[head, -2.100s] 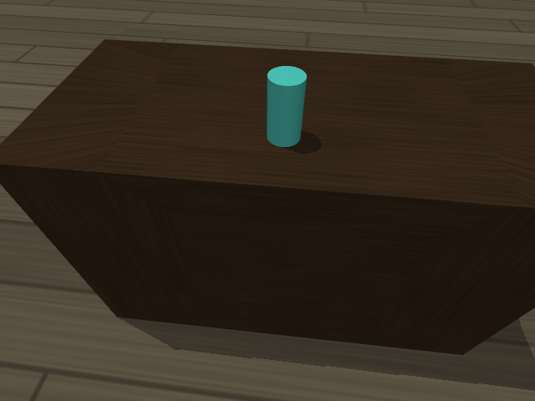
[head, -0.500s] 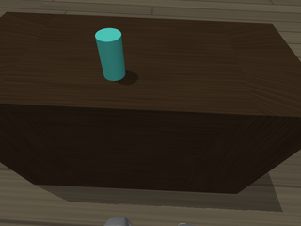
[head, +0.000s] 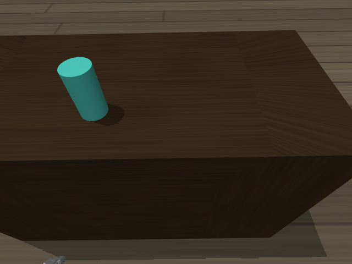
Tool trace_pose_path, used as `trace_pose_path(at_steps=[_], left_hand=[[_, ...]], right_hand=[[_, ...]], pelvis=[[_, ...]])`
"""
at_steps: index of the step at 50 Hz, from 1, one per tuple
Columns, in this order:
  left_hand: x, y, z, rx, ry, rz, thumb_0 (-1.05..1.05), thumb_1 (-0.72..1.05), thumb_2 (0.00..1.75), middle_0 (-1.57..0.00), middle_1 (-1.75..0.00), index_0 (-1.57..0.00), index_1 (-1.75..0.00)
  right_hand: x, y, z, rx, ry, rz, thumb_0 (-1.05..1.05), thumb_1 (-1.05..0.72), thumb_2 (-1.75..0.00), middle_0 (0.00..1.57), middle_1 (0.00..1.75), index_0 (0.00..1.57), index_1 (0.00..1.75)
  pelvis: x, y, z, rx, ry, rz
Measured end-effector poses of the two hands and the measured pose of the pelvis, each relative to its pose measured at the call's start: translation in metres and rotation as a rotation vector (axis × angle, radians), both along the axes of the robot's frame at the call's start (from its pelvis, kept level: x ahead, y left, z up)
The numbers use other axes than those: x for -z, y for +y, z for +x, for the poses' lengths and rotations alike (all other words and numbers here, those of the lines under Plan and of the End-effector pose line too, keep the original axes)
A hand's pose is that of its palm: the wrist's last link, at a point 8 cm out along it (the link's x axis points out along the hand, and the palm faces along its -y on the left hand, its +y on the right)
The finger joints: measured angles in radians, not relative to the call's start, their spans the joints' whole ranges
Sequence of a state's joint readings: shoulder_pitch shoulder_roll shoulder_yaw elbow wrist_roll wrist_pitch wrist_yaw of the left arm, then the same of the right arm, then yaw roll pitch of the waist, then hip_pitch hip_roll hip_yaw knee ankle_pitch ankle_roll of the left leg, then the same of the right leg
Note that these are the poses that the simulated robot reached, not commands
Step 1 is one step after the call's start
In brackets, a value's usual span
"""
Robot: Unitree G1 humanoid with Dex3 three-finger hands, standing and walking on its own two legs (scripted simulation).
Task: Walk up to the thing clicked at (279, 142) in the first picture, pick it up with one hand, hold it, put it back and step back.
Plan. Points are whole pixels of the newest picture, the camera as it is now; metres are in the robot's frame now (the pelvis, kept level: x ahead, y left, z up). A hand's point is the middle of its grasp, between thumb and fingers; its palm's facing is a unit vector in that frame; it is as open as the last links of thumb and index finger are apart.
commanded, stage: walk up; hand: left
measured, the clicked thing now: (85, 91) +0.49 +0.23 +0.11
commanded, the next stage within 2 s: stand in 1.06 s
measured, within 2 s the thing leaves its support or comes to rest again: neither
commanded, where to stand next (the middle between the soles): +0.03 +0.02 m, yaw +1 degrees
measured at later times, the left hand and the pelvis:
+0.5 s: hand out of the picture +0.10 +0.26 -0.13, palm faces +0.00 -0.94 -0.34, open 7.4 cm; pelvis +0.00 +0.01 +0.02, yaw +1 degrees
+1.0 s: hand out of the picture +0.06 +0.27 -0.13, palm faces +0.03 -0.94 -0.35, open 7.4 cm; pelvis +0.00 +0.01 +0.03, yaw +2 degrees
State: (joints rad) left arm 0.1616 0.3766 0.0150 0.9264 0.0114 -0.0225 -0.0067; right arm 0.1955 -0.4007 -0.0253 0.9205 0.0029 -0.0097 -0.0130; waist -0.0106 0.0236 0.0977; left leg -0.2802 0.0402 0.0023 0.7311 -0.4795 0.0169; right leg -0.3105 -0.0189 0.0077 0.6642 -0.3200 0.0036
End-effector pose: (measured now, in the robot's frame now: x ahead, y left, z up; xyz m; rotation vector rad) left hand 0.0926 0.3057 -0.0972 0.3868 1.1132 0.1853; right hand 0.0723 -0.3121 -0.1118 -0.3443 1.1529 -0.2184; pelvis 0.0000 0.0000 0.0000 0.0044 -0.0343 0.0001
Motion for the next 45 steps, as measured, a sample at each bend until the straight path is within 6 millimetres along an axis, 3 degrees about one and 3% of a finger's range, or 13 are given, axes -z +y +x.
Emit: trace_pose_path(at_steps=[8,15,36,45], left_hand=[[-0.006,-0.006,0.024,-0.016,-0.038,-0.012,0.0,0.91,0.9,-0.21,-0.3,-0.2,-0.3],[-0.008,-0.007,0.026,-0.031,-0.037,-0.035,0.0,0.91,0.9,-0.21,-0.3,-0.2,-0.3],[-0.001,0.007,-0.035,-0.113,0.113,-0.054,0.0,0.91,0.9,-0.21,-0.3,-0.2,-0.3],[-0.002,0.007,-0.043,-0.129,0.13,-0.052,0.0,0.91,0.9,-0.21,-0.3,-0.2,-0.3]], right_hand=[[0.0,0.006,0.011,-0.014,0.03,0.031,0.01,-0.9,-0.9,0.2,0.3,0.21,0.3],[-0.008,0.013,0.011,-0.009,0.041,0.037,0.01,-0.9,-0.9,0.21,0.3,0.21,0.3],[-0.018,0.026,0.002,-0.002,0.08,0.039,0.01,-0.9,-0.9,0.21,0.3,0.21,0.3],[-0.015,0.031,0.006,-0.011,0.09,0.049,0.01,-0.9,-0.9,0.2,0.3,0.21,0.3]], pelvis=[[-0.006,-0.002,0.005,-0.016,-0.002,0.008],[-0.014,0.001,0.004,-0.018,-0.017,0.004],[-0.025,0.01,-0.003,-0.023,-0.018,-0.007],[-0.026,0.011,-0.001,-0.031,-0.01,-0.007]])
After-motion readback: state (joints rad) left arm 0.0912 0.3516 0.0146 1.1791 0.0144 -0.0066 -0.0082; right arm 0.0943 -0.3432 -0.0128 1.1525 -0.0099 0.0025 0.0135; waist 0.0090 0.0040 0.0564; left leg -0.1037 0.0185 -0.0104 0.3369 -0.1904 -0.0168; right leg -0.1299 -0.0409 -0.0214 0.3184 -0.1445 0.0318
